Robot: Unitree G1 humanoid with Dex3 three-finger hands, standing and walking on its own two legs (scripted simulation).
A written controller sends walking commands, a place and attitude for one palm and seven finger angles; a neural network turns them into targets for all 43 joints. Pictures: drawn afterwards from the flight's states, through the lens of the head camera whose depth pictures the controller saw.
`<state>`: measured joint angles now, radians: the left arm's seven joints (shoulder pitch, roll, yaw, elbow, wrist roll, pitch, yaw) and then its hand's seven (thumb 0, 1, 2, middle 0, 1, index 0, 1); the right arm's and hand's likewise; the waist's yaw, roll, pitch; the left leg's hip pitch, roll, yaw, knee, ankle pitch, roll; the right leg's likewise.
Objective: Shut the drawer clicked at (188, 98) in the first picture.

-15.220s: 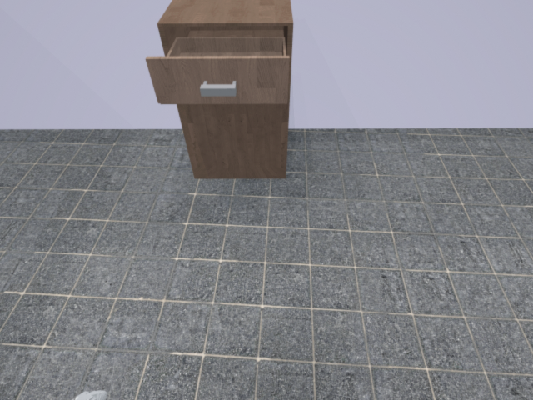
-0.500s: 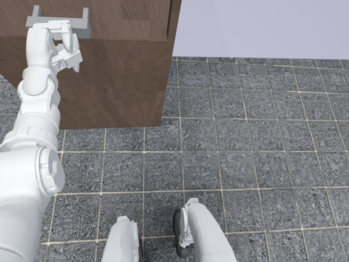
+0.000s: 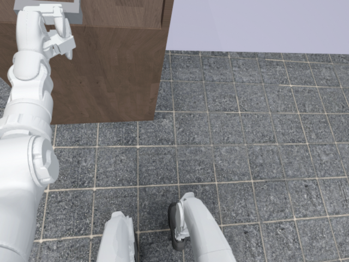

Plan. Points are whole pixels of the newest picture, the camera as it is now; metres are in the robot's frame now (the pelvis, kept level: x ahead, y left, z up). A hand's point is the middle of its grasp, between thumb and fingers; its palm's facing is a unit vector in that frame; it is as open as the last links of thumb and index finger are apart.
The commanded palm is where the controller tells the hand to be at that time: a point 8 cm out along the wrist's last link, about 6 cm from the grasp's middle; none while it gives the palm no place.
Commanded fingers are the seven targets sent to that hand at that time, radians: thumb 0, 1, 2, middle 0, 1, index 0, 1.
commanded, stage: pull the fist back off the drawer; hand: left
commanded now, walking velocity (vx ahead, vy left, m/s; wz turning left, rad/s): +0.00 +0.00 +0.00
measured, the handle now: (51, 3) +0.66 +0.17 +0.07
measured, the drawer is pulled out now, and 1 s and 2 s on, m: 0.00 0.00 0.00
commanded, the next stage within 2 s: draw the hand back to the body in 0.32 s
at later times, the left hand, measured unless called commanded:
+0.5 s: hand (64, 46) +0.55 +0.14 +0.07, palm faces -0.03 -1.00 -0.04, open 3.2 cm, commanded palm +0.50 +0.19 +0.09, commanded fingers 0.00 0.90 0.90 -1.40 -1.60 -1.40 -1.60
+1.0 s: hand (0, 90) +0.39 +0.18 +0.17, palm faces +0.02 -0.99 -0.15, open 3.2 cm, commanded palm +0.36 +0.23 +0.19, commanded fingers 0.00 0.90 0.90 -1.40 -1.60 -1.40 -1.60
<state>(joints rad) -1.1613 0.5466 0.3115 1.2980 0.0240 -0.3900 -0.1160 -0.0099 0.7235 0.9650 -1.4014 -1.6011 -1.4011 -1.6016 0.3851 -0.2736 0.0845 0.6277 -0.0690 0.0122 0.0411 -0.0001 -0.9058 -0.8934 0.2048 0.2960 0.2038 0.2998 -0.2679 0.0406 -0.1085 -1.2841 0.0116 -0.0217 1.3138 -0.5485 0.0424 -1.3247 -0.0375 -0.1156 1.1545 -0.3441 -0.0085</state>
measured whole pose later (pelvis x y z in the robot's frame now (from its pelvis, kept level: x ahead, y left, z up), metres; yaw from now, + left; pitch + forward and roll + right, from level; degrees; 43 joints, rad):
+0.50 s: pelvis +0.05 +0.00 +0.03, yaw -1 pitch +26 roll -3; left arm -0.77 0.36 0.32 0.98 -0.07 -0.45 -0.14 0.01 0.89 0.90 -1.40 -1.60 -1.40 -1.60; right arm 0.34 -0.26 0.03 0.58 -0.03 0.08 0.05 0.00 -0.91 -0.89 0.20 0.30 0.20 0.30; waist -0.16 0.04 -0.13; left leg -1.04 0.02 0.03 1.17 -0.59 0.04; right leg -1.12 -0.01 -0.07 1.06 -0.40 0.00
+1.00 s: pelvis +0.08 +0.00 +0.10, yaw +0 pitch +10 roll -1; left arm -0.04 0.29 0.15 0.22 -0.15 -0.20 -0.13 0.01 0.90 0.90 -1.40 -1.60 -1.40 -1.60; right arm 0.24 -0.25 0.02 0.51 0.04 -0.02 -0.02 0.01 -0.91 -0.89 0.20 0.30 0.20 0.30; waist -0.02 0.05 -0.10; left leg -0.47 0.00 0.02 0.78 -0.47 0.03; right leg -0.57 -0.02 -0.06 0.73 -0.33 0.00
